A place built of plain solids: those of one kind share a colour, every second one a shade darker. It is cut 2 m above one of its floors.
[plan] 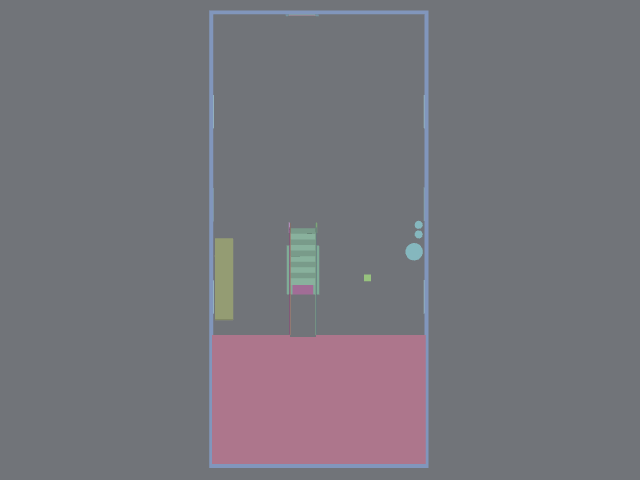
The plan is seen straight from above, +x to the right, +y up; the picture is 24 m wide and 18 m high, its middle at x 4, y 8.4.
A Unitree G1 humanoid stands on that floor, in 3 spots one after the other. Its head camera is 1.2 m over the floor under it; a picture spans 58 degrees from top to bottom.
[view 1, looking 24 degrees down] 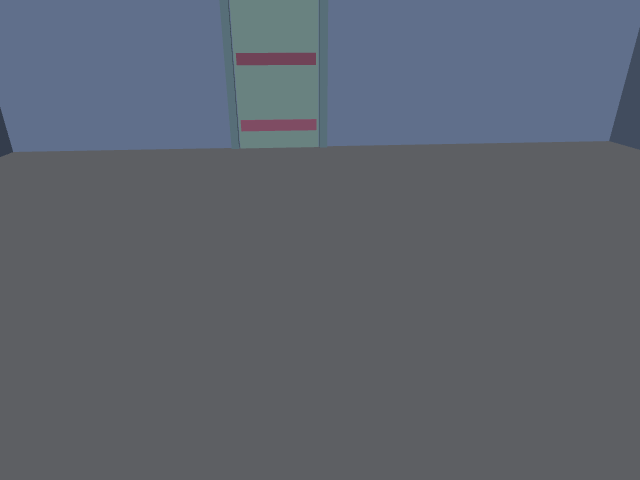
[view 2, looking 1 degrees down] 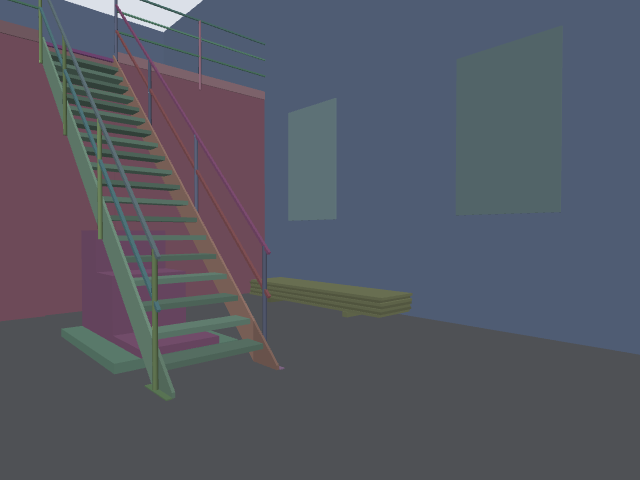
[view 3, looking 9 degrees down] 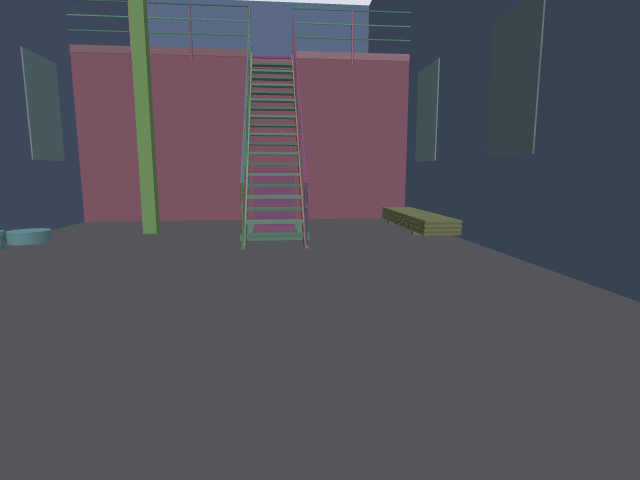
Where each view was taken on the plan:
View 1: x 3.36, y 11.14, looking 85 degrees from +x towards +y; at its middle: ground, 2.95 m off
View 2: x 5.18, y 12.04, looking -133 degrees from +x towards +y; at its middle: wall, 7.60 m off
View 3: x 3.36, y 15.76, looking -96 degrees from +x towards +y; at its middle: ground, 7.67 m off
